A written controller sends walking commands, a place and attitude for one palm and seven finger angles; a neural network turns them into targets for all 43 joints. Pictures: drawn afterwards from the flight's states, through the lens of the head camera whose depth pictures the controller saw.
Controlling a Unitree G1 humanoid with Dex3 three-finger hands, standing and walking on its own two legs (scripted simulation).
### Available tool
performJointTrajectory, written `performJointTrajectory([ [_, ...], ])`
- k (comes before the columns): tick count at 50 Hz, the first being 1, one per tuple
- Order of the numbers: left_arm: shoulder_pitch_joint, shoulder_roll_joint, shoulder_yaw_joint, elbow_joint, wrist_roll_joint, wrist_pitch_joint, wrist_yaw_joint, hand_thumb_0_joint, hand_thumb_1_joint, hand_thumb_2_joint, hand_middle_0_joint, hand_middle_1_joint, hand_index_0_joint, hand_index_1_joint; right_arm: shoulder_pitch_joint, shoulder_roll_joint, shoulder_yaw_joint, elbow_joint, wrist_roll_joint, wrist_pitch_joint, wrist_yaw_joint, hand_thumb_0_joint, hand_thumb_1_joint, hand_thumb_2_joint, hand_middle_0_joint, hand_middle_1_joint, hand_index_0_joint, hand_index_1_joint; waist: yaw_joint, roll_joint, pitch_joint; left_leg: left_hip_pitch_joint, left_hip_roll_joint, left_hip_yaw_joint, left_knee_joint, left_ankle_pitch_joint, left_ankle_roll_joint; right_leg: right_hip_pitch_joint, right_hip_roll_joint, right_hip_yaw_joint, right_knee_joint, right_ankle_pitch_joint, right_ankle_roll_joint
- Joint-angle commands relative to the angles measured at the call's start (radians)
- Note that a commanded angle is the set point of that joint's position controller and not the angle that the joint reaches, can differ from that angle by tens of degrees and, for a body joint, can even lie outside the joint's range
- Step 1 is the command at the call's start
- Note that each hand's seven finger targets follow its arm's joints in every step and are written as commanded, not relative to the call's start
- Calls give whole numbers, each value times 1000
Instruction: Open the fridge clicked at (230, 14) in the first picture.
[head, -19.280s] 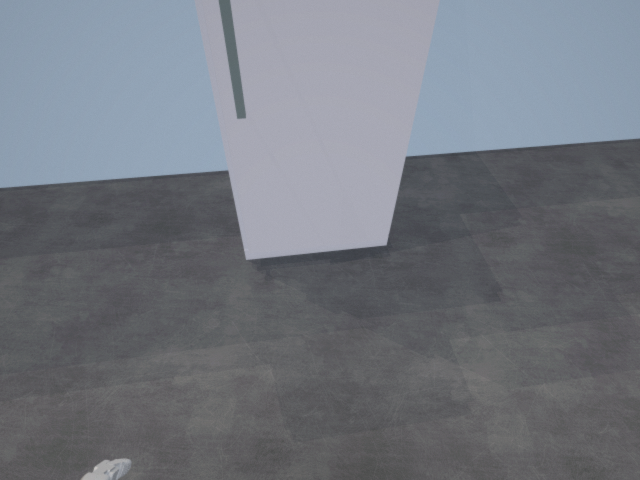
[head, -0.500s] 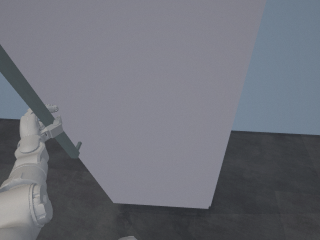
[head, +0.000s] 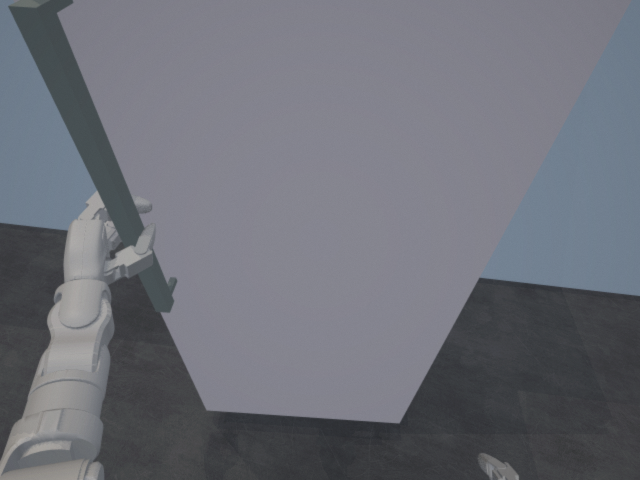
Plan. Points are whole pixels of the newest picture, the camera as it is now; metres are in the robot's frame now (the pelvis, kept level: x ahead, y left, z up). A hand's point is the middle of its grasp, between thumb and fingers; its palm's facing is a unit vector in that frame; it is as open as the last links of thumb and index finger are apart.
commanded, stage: stop walking and hold the door back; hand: left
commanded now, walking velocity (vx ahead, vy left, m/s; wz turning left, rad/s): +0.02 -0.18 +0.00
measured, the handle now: (127, 194) +0.42 +0.26 +0.15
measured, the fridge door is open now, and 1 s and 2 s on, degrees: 4 5 5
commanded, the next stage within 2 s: loosen the grip on the handle in 0.14 s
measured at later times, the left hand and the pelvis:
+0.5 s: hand (141, 255) +0.36 +0.24 +0.10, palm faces +0.33 -0.91 -0.25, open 9.2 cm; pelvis -0.03 -0.04 -0.01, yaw +0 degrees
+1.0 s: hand (130, 270) +0.36 +0.26 +0.07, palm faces +0.31 -0.93 -0.20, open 14.2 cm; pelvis +0.01 -0.02 -0.02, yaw +1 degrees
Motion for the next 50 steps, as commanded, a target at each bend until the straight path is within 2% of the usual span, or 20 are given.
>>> performJointTrajectory([
  [1,-286,233,57,-231,-18,-29,39,0,900,900,-450,-1400,-450,-1400,-70,-182,-75,-104,-4,-40,-10,0,-900,-900,200,300,200,300,48,132,-133,31,249,-222,-100,437,25,47,-16,-15,7,28,1],
  [4,-300,224,42,-270,-13,-25,45,0,900,900,-450,-1400,-450,-1400,-60,-186,-80,-95,-2,-39,-6,0,-900,-900,200,300,200,300,37,145,-206,83,221,-183,-9,594,-15,80,-33,-11,-17,175,-11],
  [11,-304,298,96,-162,-33,-1,62,0,900,900,-450,-1400,-450,-1400,-69,-184,-83,-74,11,-26,-29,0,-900,-900,200,300,200,300,38,44,-228,-17,142,-102,2,185,-13,130,-85,67,-72,160,-23],
  [12,-1019,792,422,-395,116,-42,30,0,900,900,-450,-1400,-450,-1400,2,-182,-147,-99,-10,-66,16,0,-900,-900,200,300,200,300,55,-140,-105,-88,133,-67,-7,215,6,88,-66,60,-99,173,-8],
  [13,-686,287,114,93,101,49,-42,0,779,842,-450,-1400,-450,-1400,-89,-167,-103,-110,-28,-120,30,0,-900,-900,200,300,200,300,-30,-79,-388,-3,33,-15,-41,471,0,87,18,-78,75,396,-60],
  [14,-593,291,172,-86,7,28,-56,0,658,783,-450,-1400,-450,-1400,-58,-197,-110,-82,12,-118,20,0,-900,-900,200,300,200,300,-7,-32,-349,38,54,-61,40,545,-33,21,-1,-99,64,343,-40],
  [15,-445,243,166,-57,-19,33,-88,0,538,725,-450,-1400,-450,-1400,-38,-197,-110,-79,4,-104,16,0,-900,-900,200,300,200,300,33,23,-406,74,60,-54,52,498,-43,-3,3,-80,57,272,-28],
  [16,-397,283,216,-58,-42,11,-101,0,417,667,-450,-1400,-450,-1400,-51,-194,-108,-86,4,-101,20,0,-900,-900,200,300,200,300,76,277,-372,104,41,-28,56,419,-59,-3,-12,-59,29,208,-41],
  [17,-355,320,239,-106,-61,-8,-95,0,296,608,-450,-1400,-450,-1400,-64,-187,-100,-101,-6,-106,28,0,-900,-900,200,300,200,300,94,272,-358,45,22,-22,54,275,-53,15,-8,-55,22,157,-49],
  [18,-373,280,167,-130,-50,-24,-93,0,175,550,-450,-1400,-450,-1400,-92,-181,-87,-125,-5,-109,34,0,-900,-900,200,300,200,300,74,247,-285,-35,14,-9,50,138,-37,-12,-11,-43,11,76,-48],
  [20,-399,291,122,-112,-14,-58,-76,0,-67,433,-450,-1400,-450,-1400,-95,-187,-84,-149,2,-109,35,0,-900,-900,200,300,200,300,40,56,-177,-186,14,0,54,-43,-8,-77,-20,-14,-18,-112,-32],
  [21,-381,344,171,-88,-12,-70,-63,0,-188,375,-450,-1400,-450,-1400,-87,-198,-88,-155,3,-103,32,0,-900,-900,200,300,200,300,36,-67,-143,-240,18,-4,58,-91,-1,-73,-29,1,-39,-200,-23],
  [24,-393,380,171,-89,-23,-100,-63,0,-550,200,-423,-1367,-423,-1367,-102,-205,-88,-178,10,-103,18,0,-900,-900,200,300,200,300,41,-109,-166,-317,-1,25,100,-134,6,-52,-54,97,-75,-363,-4],
  [26,-434,426,220,-83,-56,-111,-75,0,-550,200,-397,-1333,-397,-1333,-90,-213,-93,-161,13,-96,9,0,-900,-900,200,300,200,300,42,-78,-199,-331,1,18,121,-124,1,-27,-66,128,-72,-360,-4],
  [30,-519,423,190,-129,-78,-109,-102,0,-550,200,-343,-1267,-343,-1267,-74,-205,-91,-141,19,-97,-4,0,-900,-900,200,300,200,300,28,63,-296,-318,-2,13,154,-85,-2,1,-71,153,-43,-274,-5],
  [35,-421,418,220,-229,-85,-144,-99,0,-550,200,-277,-1183,-277,-1183,-37,-200,-97,-127,7,-91,-4,0,-900,-900,200,300,200,300,42,70,-412,-279,3,-3,182,66,3,64,-54,108,54,52,-1],
  [39,-349,376,219,-282,-115,-141,-101,0,-550,200,-250,-1150,-250,-1150,-22,-199,-100,-121,9,-90,-6,0,-900,-900,200,300,200,300,42,56,-417,-237,5,-6,184,156,7,60,-29,46,98,221,2],
  [45,-320,311,175,-337,-105,-105,-73,0,-550,200,-250,-1150,-250,-1150,-25,-190,-93,-126,10,-93,-9,0,-900,-900,200,300,200,300,33,50,-363,-188,11,-26,171,200,6,-12,-8,-12,108,219,-10],
  [47,-192,288,191,-205,-97,-91,-73,0,-550,200,-250,-1150,-250,-1150,-3,-195,-89,-119,7,-84,-4,0,-900,-900,200,300,200,300,41,-13,-288,-241,13,-31,180,208,1,-56,-8,-30,125,226,-12],
  [50,-270,328,204,-294,-83,-105,-68,0,-550,200,-250,-1150,-250,-1150,-17,-188,-90,-134,4,-79,-3,0,-900,-900,200,300,200,300,53,81,-350,-202,13,-40,180,223,-7,-51,-4,-33,142,199,-24],
])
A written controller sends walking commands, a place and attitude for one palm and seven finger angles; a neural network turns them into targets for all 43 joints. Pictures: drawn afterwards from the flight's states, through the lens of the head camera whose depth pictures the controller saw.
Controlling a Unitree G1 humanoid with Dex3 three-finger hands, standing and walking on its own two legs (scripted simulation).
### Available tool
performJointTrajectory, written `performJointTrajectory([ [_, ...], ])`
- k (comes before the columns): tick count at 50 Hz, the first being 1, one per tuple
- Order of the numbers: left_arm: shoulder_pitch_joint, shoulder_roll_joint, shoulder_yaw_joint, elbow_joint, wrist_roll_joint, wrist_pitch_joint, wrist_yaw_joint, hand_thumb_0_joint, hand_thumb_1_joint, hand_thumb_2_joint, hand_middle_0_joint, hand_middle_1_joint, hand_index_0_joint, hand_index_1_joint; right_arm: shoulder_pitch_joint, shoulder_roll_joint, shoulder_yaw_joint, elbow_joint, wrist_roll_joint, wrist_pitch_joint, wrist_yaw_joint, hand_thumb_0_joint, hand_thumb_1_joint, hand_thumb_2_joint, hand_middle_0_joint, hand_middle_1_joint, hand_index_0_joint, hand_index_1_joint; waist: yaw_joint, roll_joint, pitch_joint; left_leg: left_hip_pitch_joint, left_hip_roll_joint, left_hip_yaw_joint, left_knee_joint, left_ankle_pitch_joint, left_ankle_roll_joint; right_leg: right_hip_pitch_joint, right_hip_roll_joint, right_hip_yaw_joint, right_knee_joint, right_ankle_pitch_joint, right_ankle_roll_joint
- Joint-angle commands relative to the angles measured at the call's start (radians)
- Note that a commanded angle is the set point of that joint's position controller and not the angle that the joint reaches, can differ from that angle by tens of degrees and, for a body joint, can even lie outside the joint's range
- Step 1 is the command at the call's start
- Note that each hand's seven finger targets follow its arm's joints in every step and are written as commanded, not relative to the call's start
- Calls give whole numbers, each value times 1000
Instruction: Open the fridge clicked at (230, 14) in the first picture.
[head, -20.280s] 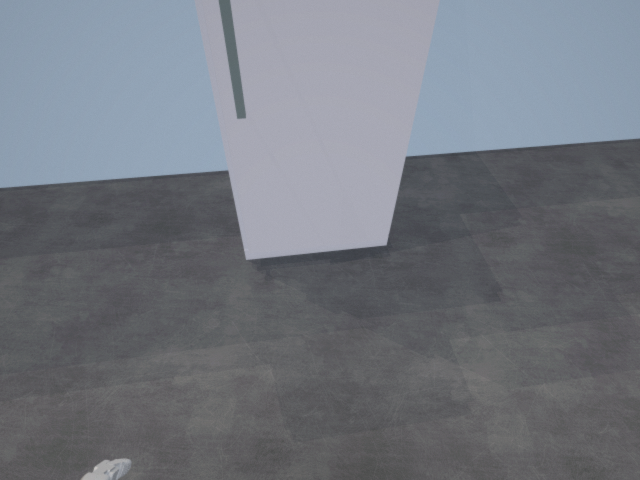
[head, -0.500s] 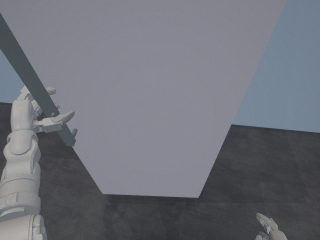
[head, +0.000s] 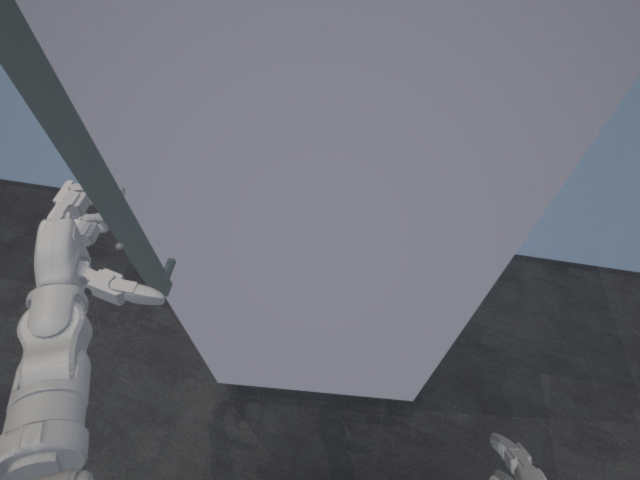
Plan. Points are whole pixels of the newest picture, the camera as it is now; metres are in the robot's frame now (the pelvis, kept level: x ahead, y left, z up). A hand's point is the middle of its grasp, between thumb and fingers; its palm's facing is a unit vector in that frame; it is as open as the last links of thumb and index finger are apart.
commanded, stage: slip the hand off the handle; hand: left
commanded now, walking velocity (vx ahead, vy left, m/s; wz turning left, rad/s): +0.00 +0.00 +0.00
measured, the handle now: (108, 172) +0.40 +0.26 +0.18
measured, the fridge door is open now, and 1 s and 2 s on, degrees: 5 5 5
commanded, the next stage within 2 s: draw the hand back to the body in 1.20 s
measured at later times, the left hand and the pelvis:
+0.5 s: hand (94, 227) +0.39 +0.31 +0.09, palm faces +0.29 -0.93 -0.22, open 14.7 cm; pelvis -0.01 +0.04 -0.01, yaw +0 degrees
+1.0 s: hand (19, 279) +0.31 +0.36 +0.09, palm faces +0.34 -0.91 -0.23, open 14.7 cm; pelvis -0.01 +0.02 -0.01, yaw +1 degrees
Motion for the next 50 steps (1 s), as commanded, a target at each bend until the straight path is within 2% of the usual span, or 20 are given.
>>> performJointTrajectory([
  [1,-317,344,126,-267,7,-62,36,0,-550,200,-250,-1150,-250,-1150,15,-152,-67,-127,-7,-35,-10,0,-900,-900,200,300,200,300,21,72,-316,109,-9,-7,-58,377,19,180,-15,11,-43,324,11],
  [2,-323,324,105,-288,13,-67,36,0,-550,200,-250,-1150,-250,-1150,19,-145,-64,-130,-10,-36,-7,0,-900,-900,200,300,200,300,18,108,-347,136,-9,-7,-52,413,16,175,-14,9,-36,339,12],
  [5,-341,299,78,-247,9,-71,27,0,-550,200,-250,-1150,-250,-1150,24,-150,-62,-121,-9,-35,-9,0,-900,-900,200,300,200,300,-3,52,-303,133,2,-27,-50,397,5,122,-5,-5,-37,290,12],
  [7,-403,260,23,-251,9,-74,15,0,-550,200,-250,-1150,-250,-1150,30,-153,-63,-116,-6,-36,-11,0,-900,-900,200,300,200,300,-21,78,-298,164,9,-48,-51,413,-6,79,-3,-11,-35,256,9],
  [11,-425,257,5,-176,10,-50,0,0,-550,200,-250,-1150,-250,-1150,42,-165,-64,-105,-1,-34,-18,0,-900,-900,200,300,200,300,-25,78,-260,167,15,-77,-56,405,-27,30,0,-24,-39,196,0],
  [12,-439,247,-7,-172,12,-46,-3,0,-550,200,-250,-1150,-250,-1150,49,-165,-65,-104,-1,-33,-15,0,-900,-900,200,300,200,300,-23,86,-281,179,13,-80,-56,408,-32,25,-2,-25,-38,192,2],
  [16,-447,310,45,-159,23,-47,12,0,-550,200,-250,-1150,-250,-1150,64,-174,-67,-103,-6,-23,-13,0,-900,-900,200,300,200,300,-7,92,-312,195,19,-98,-51,456,-49,15,1,-31,-27,184,-2],
  [20,-500,298,30,-146,30,-72,27,0,-550,200,-250,-1150,-250,-1150,72,-172,-66,-99,-11,-19,-1,0,-900,-900,200,300,200,300,-11,130,-315,216,25,-119,-51,453,-69,-30,4,-37,-16,148,-2],
  [21,-495,351,76,-129,37,-77,35,0,-550,200,-250,-1150,-250,-1150,82,-181,-67,-95,-14,-13,-2,0,-900,-900,200,300,200,300,-7,100,-315,194,25,-119,-48,452,-64,-14,6,-36,-15,152,-4],
  [24,-532,393,104,-57,44,-78,32,0,-550,200,-250,-1150,-250,-1150,88,-182,-62,-92,-14,-2,-4,0,-900,-900,200,300,200,300,-16,73,-307,140,14,-102,-50,369,-50,1,5,-32,-18,145,-2],
  [26,-467,437,151,-16,41,-75,18,0,-550,200,-250,-1150,-250,-1150,95,-187,-60,-103,-14,7,-4,0,-900,-900,200,300,200,300,8,56,-312,92,7,-86,-51,342,-36,46,5,-26,-23,151,-5],
  [27,-428,431,143,-15,40,-73,6,0,-550,200,-250,-1150,-250,-1150,89,-182,-57,-115,-11,10,-4,0,-900,-900,200,300,200,300,17,82,-317,87,6,-79,-56,346,-36,59,2,-24,-22,156,-6],
  [28,-434,403,117,-42,34,-74,-9,0,-550,200,-250,-1150,-250,-1150,86,-179,-58,-122,-10,10,-2,0,-900,-900,200,300,200,300,8,107,-325,112,7,-77,-53,371,-37,49,4,-26,-21,168,-5],
  [32,-321,431,166,-87,-6,-81,-62,0,-550,200,-250,-1150,-250,-1150,98,-184,-65,-141,-7,16,1,0,-900,-900,200,300,200,300,26,90,-352,109,11,-64,-40,428,-25,88,13,-21,-23,212,-3],
  [37,-261,454,220,-119,-54,-92,-105,0,-550,200,-250,-1150,-250,-1150,83,-187,-66,-146,1,17,-6,0,-900,-900,200,300,200,300,15,45,-281,51,2,-53,-46,326,-1,87,17,-16,-37,188,1],
  [40,-269,445,199,-168,-55,-93,-126,0,-550,200,-250,-1150,-250,-1150,65,-183,-66,-155,4,11,-13,0,-900,-900,200,300,200,300,7,98,-269,59,-4,-53,-51,258,6,60,15,-13,-41,138,2],
  [42,-277,482,219,-182,-55,-94,-137,0,-550,200,-250,-1150,-250,-1150,62,-184,-63,-152,5,8,-20,0,-900,-900,200,300,200,300,4,127,-267,62,-6,-52,-45,249,9,56,14,-7,-43,131,-1],
  [44,-280,471,208,-198,-63,-100,-152,0,-550,200,-250,-1150,-250,-1150,50,-182,-60,-153,5,0,-26,0,-900,-900,200,300,200,300,0,117,-257,62,-8,-57,-47,216,12,48,14,-8,-47,106,0],
  [46,-233,512,254,-187,-78,-101,-168,0,-550,200,-250,-1150,-250,-1150,50,-185,-60,-152,5,-4,-33,0,-900,-900,200,300,200,300,14,101,-266,46,-11,-49,-38,227,16,78,13,-3,-48,127,-2],
  [50,-140,527,290,-158,-107,-90,-214,0,-550,200,-250,-1150,-250,-1150,30,-180,-55,-163,11,-14,-37,0,-900,-900,200,300,200,300,34,83,-260,25,-16,-46,-38,232,13,98,11,-5,-40,147,1],
])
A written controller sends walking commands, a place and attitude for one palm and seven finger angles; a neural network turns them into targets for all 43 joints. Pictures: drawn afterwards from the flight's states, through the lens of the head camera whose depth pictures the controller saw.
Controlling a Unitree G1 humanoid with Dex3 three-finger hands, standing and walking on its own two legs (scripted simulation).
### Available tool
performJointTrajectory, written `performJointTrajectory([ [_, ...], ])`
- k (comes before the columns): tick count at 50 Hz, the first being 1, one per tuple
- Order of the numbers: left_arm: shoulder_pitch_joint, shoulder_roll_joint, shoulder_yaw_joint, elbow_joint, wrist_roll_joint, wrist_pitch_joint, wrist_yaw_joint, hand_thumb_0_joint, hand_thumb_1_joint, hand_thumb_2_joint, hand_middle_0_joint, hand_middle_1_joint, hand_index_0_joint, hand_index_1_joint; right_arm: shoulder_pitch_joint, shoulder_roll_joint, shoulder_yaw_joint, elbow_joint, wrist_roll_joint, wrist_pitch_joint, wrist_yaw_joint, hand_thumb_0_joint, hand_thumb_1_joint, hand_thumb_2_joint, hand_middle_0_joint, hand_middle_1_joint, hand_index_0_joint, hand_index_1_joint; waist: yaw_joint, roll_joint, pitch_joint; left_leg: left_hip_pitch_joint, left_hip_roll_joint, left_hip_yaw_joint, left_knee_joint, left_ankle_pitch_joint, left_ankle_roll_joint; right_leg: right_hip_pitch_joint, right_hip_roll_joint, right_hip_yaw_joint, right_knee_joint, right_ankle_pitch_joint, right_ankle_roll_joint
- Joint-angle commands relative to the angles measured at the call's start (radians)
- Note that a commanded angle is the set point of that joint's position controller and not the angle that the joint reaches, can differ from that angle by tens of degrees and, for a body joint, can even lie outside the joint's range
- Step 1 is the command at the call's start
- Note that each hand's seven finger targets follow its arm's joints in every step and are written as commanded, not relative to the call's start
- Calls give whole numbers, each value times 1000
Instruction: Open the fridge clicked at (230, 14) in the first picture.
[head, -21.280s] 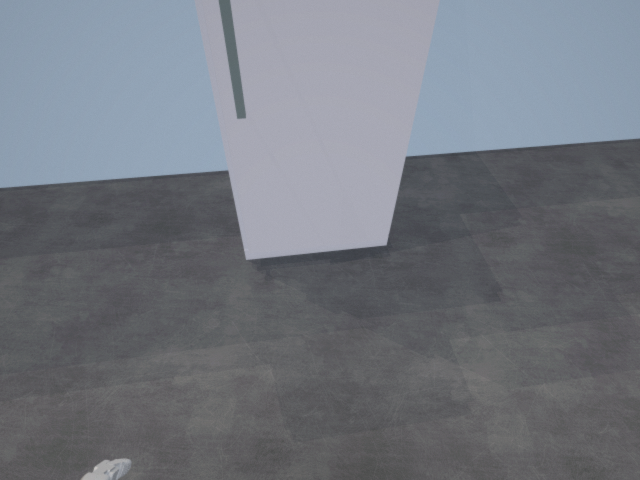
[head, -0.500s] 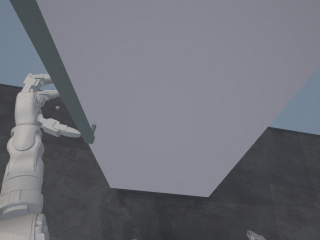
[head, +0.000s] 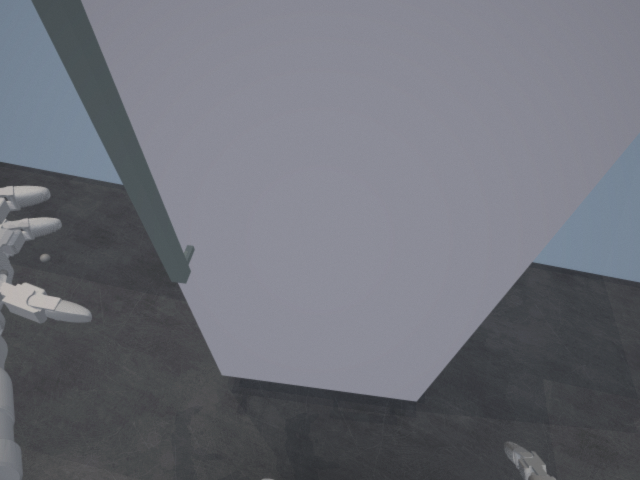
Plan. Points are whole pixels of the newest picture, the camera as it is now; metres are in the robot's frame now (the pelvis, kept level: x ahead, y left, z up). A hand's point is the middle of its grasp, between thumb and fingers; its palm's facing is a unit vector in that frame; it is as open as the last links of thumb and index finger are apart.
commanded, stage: slip the hand off the handle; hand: left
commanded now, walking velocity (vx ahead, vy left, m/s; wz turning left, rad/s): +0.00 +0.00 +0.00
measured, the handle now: (139, 154) +0.42 +0.24 +0.18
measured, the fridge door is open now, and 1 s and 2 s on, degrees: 5 5 5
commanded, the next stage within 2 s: draw the hand back to the body in 0.20 s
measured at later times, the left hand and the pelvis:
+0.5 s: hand (30, 282) +0.28 +0.33 +0.11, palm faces +0.01 -1.00 -0.09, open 14.7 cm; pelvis +0.00 +0.01 +0.00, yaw +1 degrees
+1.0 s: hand out of the picture +0.22 +0.32 +0.13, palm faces +0.30 -0.91 -0.29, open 13.8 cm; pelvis -0.01 +0.03 +0.01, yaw +2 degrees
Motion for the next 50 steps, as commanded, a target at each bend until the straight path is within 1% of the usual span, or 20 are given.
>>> performJointTrajectory([
  [1,-213,380,125,-195,-52,-54,-38,0,-550,200,-250,-1150,-250,-1150,-4,-146,-56,-127,4,-51,-17,0,-900,-900,200,300,200,300,16,82,-230,97,-13,-21,-126,263,-5,141,13,19,-78,161,-18],
  [7,-161,399,143,-237,-77,-39,-99,0,-550,200,-250,-1150,-250,-1150,-18,-146,-55,-151,8,-70,-18,0,-900,-900,200,300,200,300,29,122,-239,112,-17,-22,-118,297,-12,137,13,16,-69,186,-21],
  [10,-96,392,158,-249,-99,-44,-123,0,-550,200,-250,-1150,-250,-1150,-19,-147,-56,-155,6,-80,-18,0,-900,-900,200,300,200,300,28,78,-238,112,-18,-23,-108,305,-10,133,17,13,-66,196,-17],
  [13,-213,368,122,-254,-111,-54,-139,0,-550,200,-250,-1150,-250,-1150,-30,-149,-52,-143,10,-90,-26,0,-900,-900,200,300,200,300,2,100,-200,105,-17,-33,-104,258,-14,77,16,10,-64,144,-18],
  [16,-252,365,110,-244,-115,-55,-144,0,-550,200,-250,-1150,-250,-1150,-24,-155,-55,-130,8,-105,-38,0,-900,-900,200,300,200,300,-4,94,-199,114,-15,-40,-99,226,-14,54,14,11,-69,102,-21],
  [17,-226,348,47,-190,-156,-19,-258,0,-550,200,-250,-1150,-250,-1150,-32,-176,-43,-132,28,-110,-48,0,-900,-900,200,300,200,300,-40,142,-270,167,-9,-41,-113,225,-16,114,9,23,-79,117,-26],
  [19,-294,413,81,-283,-191,8,-351,0,-550,200,-250,-1150,-250,-1150,-43,-170,-42,-145,30,-127,-63,0,-900,-900,200,300,200,300,-17,152,-325,201,-16,-52,-107,283,-8,157,8,21,-84,164,-29],
  [22,-238,472,133,-329,-240,57,-430,0,-550,200,-250,-1150,-250,-1150,-60,-168,-32,-163,33,-146,-59,0,-900,-900,200,300,200,300,3,159,-362,255,-14,-67,-113,394,-14,211,7,18,-88,247,-28],
  [26,-49,516,205,-265,-290,121,-509,0,-550,200,-250,-1150,-250,-1150,-80,-181,-26,-203,38,-147,-19,0,-900,-900,200,300,200,300,35,88,-235,183,-16,-71,-122,427,-13,243,6,17,-90,286,-23],
  [30,84,473,184,-288,-317,178,-577,0,-550,200,-250,-1150,-250,-1150,-106,-188,-28,-266,50,-139,30,0,-900,-900,200,300,200,300,39,57,-139,140,-12,-69,-136,375,-10,205,7,16,-86,248,-8],
  [33,101,427,138,-397,-340,207,-596,0,-550,200,-250,-1150,-250,-1150,-115,-189,-35,-298,54,-146,51,0,-900,-900,200,300,200,300,33,101,-167,190,-12,-69,-136,375,-14,178,12,16,-83,230,5],
  [39,79,391,89,-531,-339,225,-579,0,-441,252,-246,-1086,-246,-1086,-109,-185,-39,-309,62,-188,51,0,-900,-900,200,300,200,300,0,80,-133,192,2,-87,-148,205,3,104,22,4,-104,59,7],
  [41,2,436,114,-633,-343,207,-560,0,-369,287,-244,-1044,-244,-1044,-112,-192,-39,-302,56,-202,46,0,-900,-900,200,300,200,300,-1,129,-160,226,4,-101,-158,178,-5,86,26,1,-97,28,1],
  [42,-86,425,111,-805,-119,191,-221,0,-332,305,-242,-1023,-242,-1023,-98,-137,-30,-265,3,-212,52,0,-900,-900,200,300,200,300,70,155,-103,206,8,-164,-228,179,-42,133,7,0,-123,39,-30],
  [43,70,262,31,-784,-93,199,-75,0,-296,322,-241,-1001,-241,-1001,-83,-148,-34,-254,-10,-234,43,0,-900,-900,200,300,200,300,24,201,-84,259,42,-223,-293,94,-85,93,-5,-1,-128,19,-27],
  [44,198,152,-34,-813,-82,215,9,0,-260,340,-240,-980,-240,-980,-87,-141,-29,-249,-18,-245,36,0,-900,-900,200,300,200,300,32,202,-33,234,54,-248,-334,22,-97,95,-12,-7,-115,6,-24],
  [45,256,151,-21,-917,-52,212,88,0,-224,357,-239,-959,-239,-959,-91,-127,-30,-239,-13,-241,32,0,-900,-900,200,300,200,300,46,287,-68,262,53,-242,-350,5,-91,119,-19,2,-123,9,-26],
  [47,339,149,-17,-1095,-23,198,214,0,-151,393,-236,-916,-236,-916,-102,-112,-25,-221,-19,-243,22,0,-900,-900,200,300,200,300,53,303,-117,274,50,-215,-362,41,-78,210,-32,7,-144,38,-27],
  [48,322,152,-10,-1142,-5,190,263,0,-115,410,-235,-895,-235,-895,-108,-107,-20,-208,-21,-247,19,0,-900,-900,200,300,200,300,50,297,-128,281,49,-208,-367,50,-78,230,-35,11,-156,54,-28],
  [50,343,120,-27,-1137,20,184,335,0,-43,445,-232,-853,-232,-853,-114,-97,-22,-183,-21,-247,10,0,-900,-900,200,300,200,300,43,204,-88,252,57,-206,-398,20,-72,264,-33,12,-168,55,-26],
])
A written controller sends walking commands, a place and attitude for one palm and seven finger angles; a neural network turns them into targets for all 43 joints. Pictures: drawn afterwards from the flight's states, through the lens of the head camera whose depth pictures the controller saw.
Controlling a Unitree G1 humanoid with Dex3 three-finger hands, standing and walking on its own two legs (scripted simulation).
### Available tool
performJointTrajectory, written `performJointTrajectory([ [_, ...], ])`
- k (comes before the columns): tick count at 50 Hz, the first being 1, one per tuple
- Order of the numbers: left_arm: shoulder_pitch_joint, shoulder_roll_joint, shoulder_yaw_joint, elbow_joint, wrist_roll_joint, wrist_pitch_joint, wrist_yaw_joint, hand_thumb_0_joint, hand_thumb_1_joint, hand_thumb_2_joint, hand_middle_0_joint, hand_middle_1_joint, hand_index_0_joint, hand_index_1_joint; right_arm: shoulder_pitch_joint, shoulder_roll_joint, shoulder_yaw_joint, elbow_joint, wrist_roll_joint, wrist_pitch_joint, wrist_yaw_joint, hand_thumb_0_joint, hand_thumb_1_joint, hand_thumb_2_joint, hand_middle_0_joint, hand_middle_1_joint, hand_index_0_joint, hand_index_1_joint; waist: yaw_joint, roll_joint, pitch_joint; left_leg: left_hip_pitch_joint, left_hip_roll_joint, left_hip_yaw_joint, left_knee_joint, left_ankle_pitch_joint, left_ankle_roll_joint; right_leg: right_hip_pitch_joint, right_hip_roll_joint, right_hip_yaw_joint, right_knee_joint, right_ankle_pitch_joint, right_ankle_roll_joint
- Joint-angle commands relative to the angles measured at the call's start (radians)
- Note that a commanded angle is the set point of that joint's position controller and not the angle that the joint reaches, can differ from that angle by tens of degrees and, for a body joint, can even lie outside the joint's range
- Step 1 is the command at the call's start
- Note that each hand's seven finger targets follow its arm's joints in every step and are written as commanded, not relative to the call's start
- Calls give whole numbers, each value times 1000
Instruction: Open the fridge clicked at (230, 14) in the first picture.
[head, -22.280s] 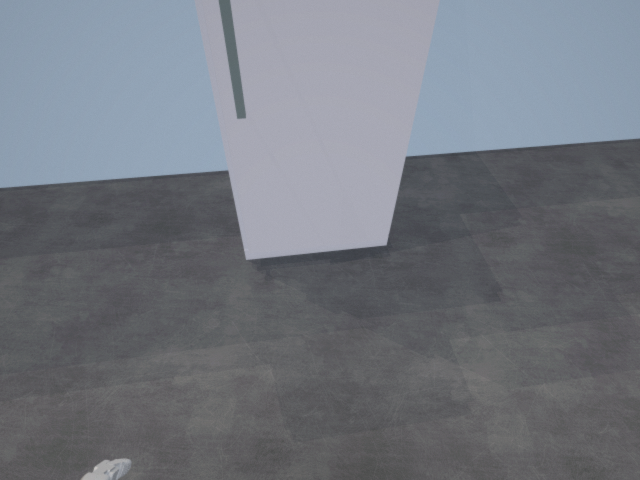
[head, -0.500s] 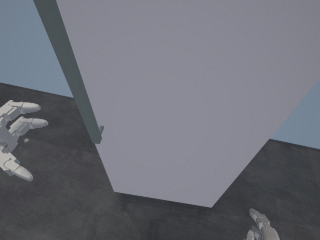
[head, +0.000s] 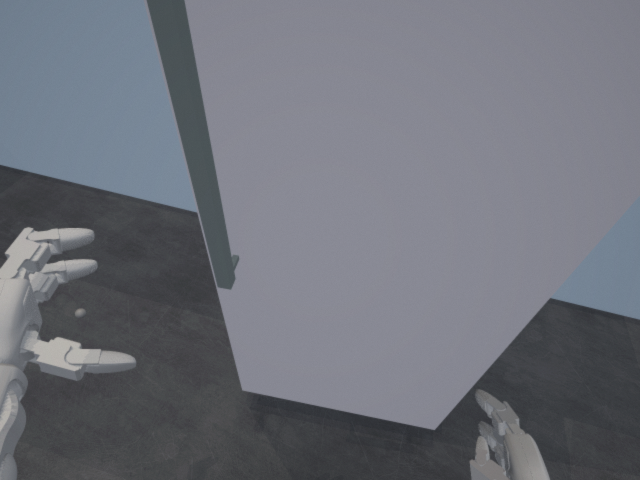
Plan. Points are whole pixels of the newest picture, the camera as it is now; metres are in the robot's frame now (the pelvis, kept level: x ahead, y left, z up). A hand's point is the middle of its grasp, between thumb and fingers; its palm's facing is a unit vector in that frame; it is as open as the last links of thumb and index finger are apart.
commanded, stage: draw the hand back to the body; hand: left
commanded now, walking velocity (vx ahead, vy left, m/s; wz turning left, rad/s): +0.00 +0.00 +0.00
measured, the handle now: (210, 166) +0.43 +0.20 +0.17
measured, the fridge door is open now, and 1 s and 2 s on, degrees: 5 5 5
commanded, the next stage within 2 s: step back with the hand held close in 0.90 s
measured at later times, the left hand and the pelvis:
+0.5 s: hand (115, 292) +0.23 +0.22 +0.18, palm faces +0.43 -0.81 -0.40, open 9.0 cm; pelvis +0.04 -0.04 +0.02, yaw -1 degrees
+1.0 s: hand (142, 315) +0.21 +0.19 +0.18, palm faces +0.45 -0.80 -0.40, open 7.4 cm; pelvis +0.02 -0.07 +0.02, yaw -1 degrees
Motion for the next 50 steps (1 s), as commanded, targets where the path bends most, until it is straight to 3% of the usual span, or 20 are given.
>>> performJointTrajectory([
  [1,-122,246,117,-354,48,-87,221,0,-6,462,-231,-831,-231,-831,-89,-122,-68,-92,-8,-58,-31,0,-900,-900,200,300,200,300,7,125,-115,66,101,-195,-326,1,-99,94,5,13,-74,23,-40],
  [2,-160,239,114,-352,59,-88,237,0,30,480,-230,-810,-230,-810,-94,-121,-69,-85,-5,-52,-36,0,-900,-900,200,300,200,300,-1,102,-118,80,96,-183,-329,27,-97,110,4,17,-85,37,-39],
  [3,-137,201,89,-300,64,-79,246,0,66,497,-229,-789,-229,-789,-101,-109,-70,-77,0,-45,-40,0,-900,-900,200,300,200,300,-5,66,-76,79,97,-169,-335,21,-94,109,4,17,-94,32,-37],
  [7,-151,134,34,-231,85,-66,259,0,211,567,-224,-704,-224,-704,-121,-104,-66,-43,7,-19,-44,0,-900,-900,200,300,200,300,-3,88,-3,123,90,-147,-360,80,-103,121,-1,16,-124,53,-38],
  [9,-129,116,16,-245,89,-65,259,0,284,603,-221,-661,-221,-661,-127,-100,-67,-44,5,-12,-39,0,-900,-900,200,300,200,300,5,65,-17,161,94,-148,-366,153,-110,144,-1,11,-128,78,-35],
  [12,-32,104,11,-284,88,-61,255,0,393,655,-218,-598,-218,-598,-135,-100,-73,-48,-3,-10,-27,0,-900,-900,200,300,200,300,27,25,-92,235,93,-109,-336,396,-107,211,-8,6,-149,167,-32],
  [16,61,170,87,-381,90,-68,255,0,538,725,-213,-512,-213,-512,-151,-94,-82,-56,-9,-2,-14,0,-900,-900,200,300,200,300,47,18,-131,256,85,-66,-316,546,-106,282,-8,2,-169,263,-30],
  [17,86,151,76,-394,88,-69,252,0,574,743,-211,-491,-211,-491,-151,-82,-79,-57,-9,3,-12,0,-900,-900,200,300,200,300,46,27,-122,258,80,-56,-317,566,-105,293,-11,2,-172,283,-29],
  [21,108,177,106,-462,87,-75,251,0,719,813,-206,-406,-206,-406,-166,-72,-80,-61,-5,13,-14,0,-900,-900,200,300,200,300,48,66,-90,258,69,-24,-319,526,-87,304,-9,9,-205,304,-28],
  [24,120,136,67,-475,86,-79,246,0,827,865,-202,-342,-202,-342,-168,-61,-76,-61,-4,17,-15,0,-900,-900,200,300,200,300,39,100,-44,261,60,-10,-327,468,-74,284,-9,13,-218,284,-25],
  [26,138,122,50,-485,84,-80,243,0,900,900,-200,-300,-200,-300,-174,-67,-80,-63,-4,16,-19,0,-900,-900,200,300,200,300,37,58,-28,264,60,-6,-330,438,-59,275,-6,11,-233,281,-22],
  [31,150,129,65,-399,76,-74,240,0,900,900,-200,-300,-200,-300,-176,-72,-89,-55,-4,40,-32,0,-900,-900,200,300,200,300,34,-41,1,245,48,16,-330,335,-32,263,-10,25,-255,251,-10],
  [36,95,153,70,-442,78,-87,240,0,900,900,-200,-300,-200,-300,-200,-63,-86,-54,-8,40,-43,0,-900,-900,200,300,200,300,36,0,-43,279,36,27,-320,313,-19,273,-18,44,-277,242,-2],
  [39,86,142,55,-455,84,-95,245,0,900,900,-200,-300,-200,-300,-205,-50,-76,-49,-12,29,-43,0,-900,-900,200,300,200,300,36,54,-41,286,31,27,-324,305,-21,278,-24,47,-275,233,-3],
  [41,100,161,77,-438,81,-94,246,0,900,900,-200,-300,-200,-300,-210,-56,-79,-43,-15,21,-47,0,-900,-900,200,300,200,300,42,17,-24,282,33,27,-324,305,-18,273,-22,49,-292,240,1],
  [42,111,134,56,-410,78,-92,244,0,900,900,-200,-300,-200,-300,-207,-49,-75,-39,-14,24,-46,0,-900,-900,200,300,200,300,37,-1,-10,276,34,27,-327,295,-18,273,-25,51,-293,224,3],
  [44,100,138,60,-399,77,-95,241,0,900,900,-200,-300,-200,-300,-216,-48,-76,-39,-13,25,-46,0,-900,-900,200,300,200,300,37,-30,18,267,34,27,-332,263,-18,255,-25,58,-310,166,6],
  [50,107,122,53,-379,74,-107,234,0,900,900,-200,-300,-200,-300,-219,-48,-77,-32,-12,27,-42,0,-900,-900,200,300,200,300,42,2,15,275,34,27,-348,247,-19,264,-25,57,-314,124,4],
])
